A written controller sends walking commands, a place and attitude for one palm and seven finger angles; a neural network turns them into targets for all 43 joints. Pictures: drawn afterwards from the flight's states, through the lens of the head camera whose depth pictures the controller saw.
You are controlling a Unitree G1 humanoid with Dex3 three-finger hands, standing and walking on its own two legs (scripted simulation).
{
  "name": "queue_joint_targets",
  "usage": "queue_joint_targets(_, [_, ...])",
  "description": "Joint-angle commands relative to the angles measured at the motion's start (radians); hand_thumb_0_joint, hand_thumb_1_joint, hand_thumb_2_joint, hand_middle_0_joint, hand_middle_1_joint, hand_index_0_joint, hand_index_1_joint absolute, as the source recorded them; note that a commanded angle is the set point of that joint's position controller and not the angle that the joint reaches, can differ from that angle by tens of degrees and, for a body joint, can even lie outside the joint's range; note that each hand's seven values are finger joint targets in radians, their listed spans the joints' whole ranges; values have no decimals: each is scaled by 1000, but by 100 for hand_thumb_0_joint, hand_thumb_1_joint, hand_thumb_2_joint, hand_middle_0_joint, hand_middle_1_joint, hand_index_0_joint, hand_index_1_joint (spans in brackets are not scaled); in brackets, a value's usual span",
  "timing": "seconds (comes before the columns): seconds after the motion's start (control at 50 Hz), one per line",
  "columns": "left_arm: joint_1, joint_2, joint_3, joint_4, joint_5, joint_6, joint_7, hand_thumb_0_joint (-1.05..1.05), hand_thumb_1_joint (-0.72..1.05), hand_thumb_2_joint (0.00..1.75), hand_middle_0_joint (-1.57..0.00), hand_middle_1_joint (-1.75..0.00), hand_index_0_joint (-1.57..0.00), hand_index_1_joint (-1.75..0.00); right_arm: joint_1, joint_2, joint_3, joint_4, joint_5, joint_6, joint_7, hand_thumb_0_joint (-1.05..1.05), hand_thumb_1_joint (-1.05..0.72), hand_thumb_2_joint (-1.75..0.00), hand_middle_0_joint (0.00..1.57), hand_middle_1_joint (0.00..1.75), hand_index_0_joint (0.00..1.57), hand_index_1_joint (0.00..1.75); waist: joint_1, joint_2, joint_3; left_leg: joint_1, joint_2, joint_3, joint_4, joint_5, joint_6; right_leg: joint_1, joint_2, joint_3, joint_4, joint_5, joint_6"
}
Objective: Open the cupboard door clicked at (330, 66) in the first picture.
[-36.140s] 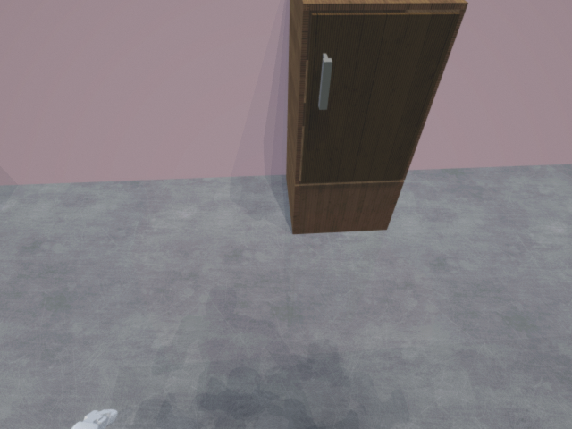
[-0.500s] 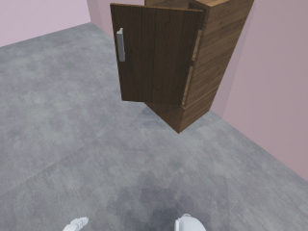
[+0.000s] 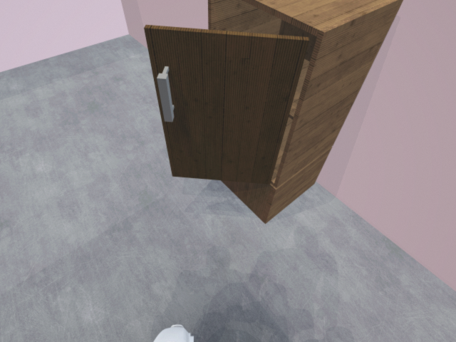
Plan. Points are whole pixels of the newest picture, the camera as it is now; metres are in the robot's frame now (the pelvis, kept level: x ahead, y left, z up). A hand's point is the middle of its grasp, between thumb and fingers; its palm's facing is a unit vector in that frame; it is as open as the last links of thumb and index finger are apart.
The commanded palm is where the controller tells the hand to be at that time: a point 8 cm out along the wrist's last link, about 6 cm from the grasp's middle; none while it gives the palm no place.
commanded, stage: take the last steps up to it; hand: left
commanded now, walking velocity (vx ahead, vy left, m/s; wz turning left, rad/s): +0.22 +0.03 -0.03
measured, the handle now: (167, 94) +0.73 +0.22 -0.01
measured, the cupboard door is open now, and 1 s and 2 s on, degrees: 45 45 45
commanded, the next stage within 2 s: come to a stop and stand still in 0.16 s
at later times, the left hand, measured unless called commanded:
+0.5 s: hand (141, 306) +0.21 +0.19 -0.17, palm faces -0.05 -0.97 -0.24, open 7.3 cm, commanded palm none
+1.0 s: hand (127, 333) +0.16 +0.21 -0.18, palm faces -0.01 -0.96 -0.26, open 7.4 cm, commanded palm none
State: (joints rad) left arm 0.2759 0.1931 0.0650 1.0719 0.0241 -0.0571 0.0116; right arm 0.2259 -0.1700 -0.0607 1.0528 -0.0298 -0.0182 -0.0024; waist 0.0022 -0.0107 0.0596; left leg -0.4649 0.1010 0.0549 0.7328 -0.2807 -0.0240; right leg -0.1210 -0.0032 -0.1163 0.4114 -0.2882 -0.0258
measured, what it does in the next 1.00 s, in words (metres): walks ahead: left foot, then right foot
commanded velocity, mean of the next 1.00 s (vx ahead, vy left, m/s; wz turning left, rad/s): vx -0.06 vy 0.01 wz -0.01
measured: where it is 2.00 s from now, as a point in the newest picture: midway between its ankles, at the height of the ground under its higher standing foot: outside the picture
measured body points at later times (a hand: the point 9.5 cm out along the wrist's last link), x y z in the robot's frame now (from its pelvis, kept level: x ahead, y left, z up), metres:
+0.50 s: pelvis +0.14 +0.01 -0.01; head +0.17 -0.01 +0.44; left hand +0.21 +0.25 -0.15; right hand +0.13 -0.21 -0.17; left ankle +0.11 +0.13 -0.74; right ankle +0.16 -0.10 -0.74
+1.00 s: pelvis +0.11 +0.02 -0.02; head +0.14 +0.02 +0.43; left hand +0.16 +0.26 -0.16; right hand +0.19 -0.22 -0.17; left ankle +0.15 +0.12 -0.74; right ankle +0.11 -0.10 -0.74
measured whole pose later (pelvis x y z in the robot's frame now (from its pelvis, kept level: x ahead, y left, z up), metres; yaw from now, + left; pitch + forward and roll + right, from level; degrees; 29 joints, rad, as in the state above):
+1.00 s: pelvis +0.11 +0.02 -0.02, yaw -1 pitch -2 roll -1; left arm 0.24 0.18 0.01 0.99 0.03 -0.01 0.05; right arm 0.17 -0.19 -0.06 0.95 -0.01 0.02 -0.02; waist -0.01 0.04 0.10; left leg -0.35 0.02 0.03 0.72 -0.39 -0.01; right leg -0.27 -0.01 -0.05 0.65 -0.34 0.00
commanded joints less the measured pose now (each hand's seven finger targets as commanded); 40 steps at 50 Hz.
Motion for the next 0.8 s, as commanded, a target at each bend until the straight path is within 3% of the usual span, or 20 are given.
queue_joint_targets(0.0, [25, 107, 16, -26, -4, -9, -10, 0, 90, 90, -20, -30, -20, -30, 70, -24, 3, -24, 3, -35, 16, 0, -90, -90, 20, 30, 20, 30, -26, -105, 9, 240, -68, 71, -207, 97, -6, -154, -218, 151, -94, 107, -102])
queue_joint_targets(0.02, [24, 99, 13, -27, -7, -4, -13, 0, 90, 90, -20, -30, -20, -30, 113, -58, -2, -5, 1, -42, 11, 0, -90, -90, 20, 30, 20, 30, -49, -53, -11, 354, -73, 68, -250, 100, -2, -203, -192, 122, -4, 115, -82])
queue_joint_targets(0.04, [38, 71, 8, -36, -6, 0, -17, 0, 90, 90, -20, -30, -20, -30, 198, -127, -19, 14, -4, -49, 3, 0, -90, -90, 20, 30, 20, 30, -82, 116, -64, 492, 31, -78, -292, 96, 44, -302, -119, 80, 204, 70, -45])
queue_joint_targets(0.06, [45, 25, -3, -59, -15, -3, -18, 0, 90, 90, -20, -30, -20, -30, 303, -232, -41, 24, -16, -50, -7, 0, -90, -90, 20, 30, 20, 30, -116, 339, -124, 594, 271, -371, -387, 136, 159, -441, -11, -38, 483, -214, 2])
queue_joint_targets(0.08, [-18, 45, -9, -89, -11, -5, -13, 0, 90, 90, -20, -30, -20, -30, 332, -242, -35, 23, -13, -38, -16, 0, -90, -90, 20, 30, 20, 30, -130, 256, -111, 551, 350, -463, -451, 195, 241, -483, -13, 42, 684, -318, -5])
queue_joint_targets(0.14, [-29, 42, -5, -69, -2, 8, -19, 0, 90, 90, -20, -30, -20, -30, 135, -154, 0, -31, -2, -44, -25, 0, -90, -90, 20, 30, 20, 30, -44, 167, 18, 300, 272, -294, -493, 179, 213, -476, -105, 108, 763, -177, 2])
queue_joint_targets(0.2, [32, 11, -13, -45, -2, 31, -27, 0, 90, 90, -20, -30, -20, -30, 83, -139, 12, -36, 0, -50, -28, 0, -90, -90, 20, 30, 20, 30, 0, 153, -10, 247, 193, -131, -507, 250, 172, -365, -105, 77, 627, -87, 23])
queue_joint_targets(0.3, [39, -19, -29, -37, -7, 40, -10, 0, 90, 90, -20, -30, -20, -30, 46, -124, 12, -29, 3, -34, -35, 0, -90, -90, 20, 30, 20, 30, 17, 58, -63, 228, 156, -49, -408, 447, 163, -151, -61, 32, 275, 18, 44])
queue_joint_targets(0.34, [83, 18, -21, -18, -7, 38, -2, 0, 90, 90, -20, -30, -20, -30, 25, -119, 16, -18, 12, -20, -38, 0, -90, -90, 20, 30, 20, 30, 46, 31, -69, 195, 114, -28, -316, 371, 104, -30, -60, 47, 77, 181, 47])
queue_joint_targets(0.38, [62, 121, -15, -20, -2, 28, 7, 0, 90, 90, -20, -30, -20, -30, 59, -68, 20, -15, 27, -2, -30, 0, -90, -90, 20, 30, 20, 30, 14, -139, -76, 153, -20, 29, -238, 30, 10, -9, -233, 256, -10, 522, -27])
queue_joint_targets(0.4, [23, 154, -15, -29, -8, 31, 7, 0, 90, 90, -20, -30, -20, -30, 101, -61, 21, 0, 30, 11, -25, 0, -90, -90, 20, 30, 20, 30, -11, -150, -81, 205, -51, 34, -226, -59, -5, -67, -306, 267, -31, 541, -84])
queue_joint_targets(0.42, [-17, 156, -18, -43, -9, 41, 9, 0, 90, 90, -20, -30, -20, -30, 114, -44, 18, 15, 30, 21, -23, 0, -90, -90, 20, 30, 20, 30, -26, -95, -58, 265, -58, 25, -225, -37, -3, -137, -297, 242, -23, 515, -90])
queue_joint_targets(0.46, [-40, 133, -13, -47, -15, 43, 21, 0, 90, 90, -20, -30, -20, -30, 131, -59, 17, 37, 25, 33, -29, 0, -90, -90, 20, 30, 20, 30, -22, -180, -95, 267, -32, 24, -221, 96, -2, -63, -237, 192, 35, 673, -69])
queue_joint_targets(0.56, [-13, 154, 10, -53, -14, 58, 39, 0, 90, 90, -20, -30, -20, -30, 108, -69, 7, 21, 26, 43, -36, 0, -90, -90, 20, 30, 20, 30, 15, -116, -143, 197, -46, 33, -162, 73, -20, 81, -280, 201, 116, 990, -114])
queue_joint_targets(0.6, [-41, 158, 14, -63, -12, 66, 39, 0, 90, 90, -20, -30, -20, -30, 100, -65, 2, 13, 26, 48, -36, 0, -90, -90, 20, 30, 20, 30, 12, -111, -136, 211, -42, 26, -190, 81, -18, 55, -276, 198, 116, 919, -115])
queue_joint_targets(0.64, [-72, 135, 13, -84, -11, 72, 37, 0, 90, 90, -20, -30, -20, -30, 116, -80, -4, 15, 21, 46, -36, 0, -90, -90, 20, 30, 20, 30, -3, -26, -154, 335, 15, 0, -254, 404, 1, -41, -204, 135, 151, 695, -59])
queue_joint_targets(0.68, [-101, 81, 1, -116, -15, 79, 31, 0, 90, 90, -20, -30, -20, -30, 117, -137, -15, -3, 10, 44, -44, 0, -90, -90, 20, 30, 20, 30, -14, 164, -131, 360, 150, -109, -311, 729, 84, -136, -81, 38, 260, 290, 13])
queue_joint_targets(0.7, [-123, 63, -3, -123, -14, 87, 31, 0, 90, 90, -20, -30, -20, -30, 106, -144, -16, -2, 7, 41, -46, 0, -90, -90, 20, 30, 20, 30, -20, 231, -89, 347, 193, -150, -353, 812, 145, -185, -36, 46, 357, -66, 23])
queue_joint_targets(0.74, [-128, 53, -1, -125, -12, 101, 28, 0, 90, 90, -20, -30, -20, -30, 83, -131, -9, -18, 0, 33, -53, 0, -90, -90, 20, 30, 20, 30, -15, 188, -44, 287, 220, -156, -377, 712, 208, -225, -27, 116, 475, -264, 13])
queue_joint_targets(0.78, [-104, 41, 0, -119, -12, 100, 23, 0, 90, 90, -20, -30, -20, -30, 17, -141, -8, -38, -5, 32, -50, 0, -90, -90, 20, 30, 20, 30, 10, 194, -20, 274, 190, -128, -359, 642, 196, -206, -32, 105, 404, -223, 14])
